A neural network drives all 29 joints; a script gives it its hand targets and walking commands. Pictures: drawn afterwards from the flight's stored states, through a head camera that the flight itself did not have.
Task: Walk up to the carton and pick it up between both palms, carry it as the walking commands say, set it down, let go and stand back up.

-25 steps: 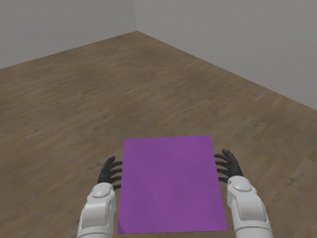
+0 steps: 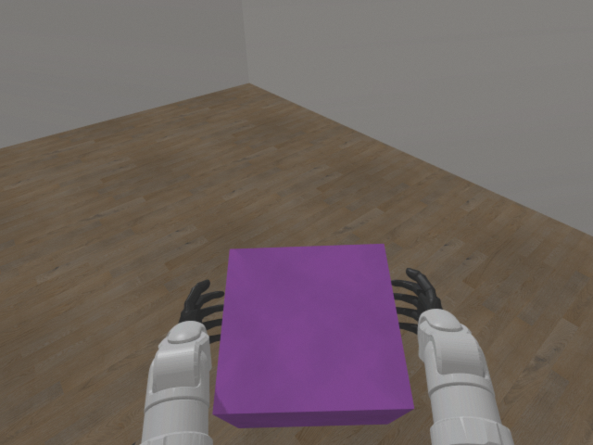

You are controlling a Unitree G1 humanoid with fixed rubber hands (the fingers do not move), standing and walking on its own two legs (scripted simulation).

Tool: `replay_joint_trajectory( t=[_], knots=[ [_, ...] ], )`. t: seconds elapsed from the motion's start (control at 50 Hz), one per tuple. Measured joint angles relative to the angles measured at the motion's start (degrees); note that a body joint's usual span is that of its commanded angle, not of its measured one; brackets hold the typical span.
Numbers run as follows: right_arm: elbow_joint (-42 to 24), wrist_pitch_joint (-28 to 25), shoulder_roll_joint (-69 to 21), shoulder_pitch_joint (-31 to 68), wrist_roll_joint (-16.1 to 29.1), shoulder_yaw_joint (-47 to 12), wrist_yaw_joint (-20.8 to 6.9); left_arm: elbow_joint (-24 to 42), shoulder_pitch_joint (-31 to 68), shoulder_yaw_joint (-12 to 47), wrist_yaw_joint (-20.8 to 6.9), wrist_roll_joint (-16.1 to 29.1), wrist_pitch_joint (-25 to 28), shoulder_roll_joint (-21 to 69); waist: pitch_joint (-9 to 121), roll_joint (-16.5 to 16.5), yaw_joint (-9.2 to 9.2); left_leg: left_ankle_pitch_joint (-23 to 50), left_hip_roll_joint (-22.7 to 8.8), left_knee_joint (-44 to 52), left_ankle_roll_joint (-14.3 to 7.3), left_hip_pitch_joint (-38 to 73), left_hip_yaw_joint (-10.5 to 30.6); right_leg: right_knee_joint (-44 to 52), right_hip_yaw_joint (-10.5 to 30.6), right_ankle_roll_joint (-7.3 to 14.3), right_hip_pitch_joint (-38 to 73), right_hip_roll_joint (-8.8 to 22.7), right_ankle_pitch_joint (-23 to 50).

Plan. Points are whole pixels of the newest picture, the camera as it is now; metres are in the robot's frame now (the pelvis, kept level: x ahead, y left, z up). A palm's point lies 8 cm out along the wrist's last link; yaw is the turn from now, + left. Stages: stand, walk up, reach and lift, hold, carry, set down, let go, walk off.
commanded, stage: hold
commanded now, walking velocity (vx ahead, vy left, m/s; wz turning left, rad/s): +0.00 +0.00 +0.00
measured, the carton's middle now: (309, 337) +0.32 +0.00 -0.03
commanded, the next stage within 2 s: set down in 0.08 s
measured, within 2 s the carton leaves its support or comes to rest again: neither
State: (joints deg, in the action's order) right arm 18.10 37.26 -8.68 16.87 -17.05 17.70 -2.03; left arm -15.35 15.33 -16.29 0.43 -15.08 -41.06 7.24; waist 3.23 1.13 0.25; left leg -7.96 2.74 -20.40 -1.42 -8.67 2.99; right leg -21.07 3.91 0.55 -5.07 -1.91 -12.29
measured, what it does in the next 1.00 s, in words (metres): stands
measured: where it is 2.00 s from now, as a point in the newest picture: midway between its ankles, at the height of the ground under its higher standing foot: outside the picture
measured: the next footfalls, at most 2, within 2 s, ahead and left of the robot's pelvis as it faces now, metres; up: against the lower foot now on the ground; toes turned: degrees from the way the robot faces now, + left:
none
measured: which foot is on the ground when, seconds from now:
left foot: down 0.00-1.00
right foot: down 0.00-1.00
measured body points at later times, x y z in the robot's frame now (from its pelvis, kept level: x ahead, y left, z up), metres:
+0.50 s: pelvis -0.01 -0.02 -0.01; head -0.02 -0.01 +0.44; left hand +0.30 +0.18 +0.00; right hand +0.31 -0.16 +0.00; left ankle +0.04 +0.10 -0.75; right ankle -0.01 -0.12 -0.75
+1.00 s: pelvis -0.03 +0.00 -0.05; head +0.10 +0.00 +0.38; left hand +0.33 +0.16 -0.11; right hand +0.33 -0.17 -0.10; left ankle +0.04 +0.10 -0.75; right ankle +0.00 -0.12 -0.75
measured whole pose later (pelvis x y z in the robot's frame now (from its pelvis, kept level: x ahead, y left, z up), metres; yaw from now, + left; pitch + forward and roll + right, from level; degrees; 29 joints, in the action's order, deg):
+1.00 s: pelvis -0.03 +0.00 -0.05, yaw -1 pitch +20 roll +0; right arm 28.8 16.7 -9.2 27.5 -15.5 26.4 0.2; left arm -29.6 27.5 -22.8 0.4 -16.5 -19.1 6.4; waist 3.6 0.2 0.3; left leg -12.7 3.1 -43.4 -0.6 -50.7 3.3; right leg -45.3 4.3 0.1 -47.7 -4.0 -17.7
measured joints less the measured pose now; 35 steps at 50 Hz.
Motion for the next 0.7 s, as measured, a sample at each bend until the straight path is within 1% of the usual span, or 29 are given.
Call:
replay_joint_trajectory(
  t=[0.1, 0.16, 0.26, 0.3, 0.36, 0.46, 0.54, 0.6, 0.7],
  knots=[
    [-3.0, 0.5, 0.3, -3.1, 1.1, -1.0, -0.2, 2.8, -3.0, 1.2, 0.2, 0.5, -0.1, 0.9, 0.2, 0.1, -0.32, 0.1, -0.7, 1.0, 0.4, 0.2, -0.2, 1.5, 0.6, 0.5, 0.2, -0.6, 0.7],
    [-3.2, 0.5, 0.4, -3.5, 2.7, -0.8, 0.5, 3.4, -3.9, 2.4, -0.3, 0.0, 0.1, 0.7, -1.4, 0.1, -0.96, 0.3, -1.0, 1.8, 0.7, 1.7, -0.5, 1.9, 1.1, 0.7, 1.4, -1.0, 1.0],
    [-0.5, -1.0, 0.2, -2.5, 2.8, 0.5, 1.0, 0.8, -2.7, 1.0, -1.3, -1.2, 1.3, 0.9, -2.7, -0.4, -2.15, 0.3, -1.0, 1.3, 1.0, 2.0, -0.5, 0.2, 1.2, 1.0, 1.1, -1.1, 0.4],
    [1.4, -2.0, -0.1, -1.5, 2.0, 1.2, 1.0, -0.5, -1.8, -0.3, -1.8, -1.9, 2.0, 1.0, -3.0, -0.5, -2.58, 0.0, -1.0, 0.5, 1.1, 1.6, -0.4, -0.9, 1.1, 1.1, 0.6, -1.2, -0.1],
    [4.1, -3.4, -0.6, 0.3, 0.8, 2.2, 1.3, -3.0, -0.1, -2.1, -2.6, -3.1, 3.3, 0.8, -3.4, -0.7, -2.73, -0.5, -0.9, -1.1, 1.3, 0.3, 0.1, -2.4, 0.6, 1.2, -0.6, -1.3, -0.7],
    [7.8, -5.7, -1.5, 3.5, -0.8, 4.2, 1.7, -6.8, 2.8, -4.9, -3.9, -4.5, 5.8, -0.1, -3.6, -0.8, -2.24, -1.4, -0.7, -4.0, 1.4, -2.9, 0.9, -5.0, -0.2, 1.3, -3.4, -1.3, -1.8],
    [10.1, -7.6, -2.1, 5.2, -2.0, 5.8, 1.9, -10.3, 5.1, -6.8, -4.7, -5.7, 8.3, -0.6, -3.6, -0.7, -1.48, -2.2, -0.5, -6.4, 1.4, -6.4, 1.4, -7.0, -0.7, 1.2, -6.6, -1.4, -2.5],
    [10.9, -9.5, -2.3, 5.7, -2.3, 6.7, 2.1, -12.0, 6.2, -7.7, -4.7, -5.9, 10.5, -0.7, -3.5, -0.7, -0.94, -2.8, -0.4, -8.3, 1.3, -9.9, 1.4, -8.7, -0.7, 1.1, -9.9, -1.4, -3.0],
    [10.4, -12.8, -2.2, 5.5, -2.0, 7.4, 2.3, -13.2, 6.9, -7.6, -3.6, -5.6, 14.4, 0.0, -2.9, -0.8, -0.71, -3.6, -0.2, -11.5, 1.0, -16.8, 0.8, -12.0, -0.2, 0.6, -16.9, -1.4, -3.8]
  ],
)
